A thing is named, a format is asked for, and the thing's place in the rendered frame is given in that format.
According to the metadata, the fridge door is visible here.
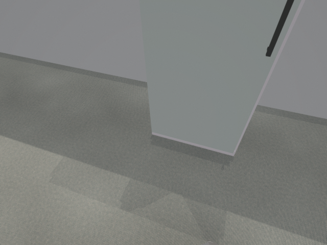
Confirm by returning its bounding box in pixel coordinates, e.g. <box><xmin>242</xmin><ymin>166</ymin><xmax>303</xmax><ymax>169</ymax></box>
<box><xmin>139</xmin><ymin>0</ymin><xmax>301</xmax><ymax>153</ymax></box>

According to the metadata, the handle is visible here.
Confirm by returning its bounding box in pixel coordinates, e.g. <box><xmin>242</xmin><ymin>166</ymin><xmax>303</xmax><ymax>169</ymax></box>
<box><xmin>266</xmin><ymin>0</ymin><xmax>294</xmax><ymax>57</ymax></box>

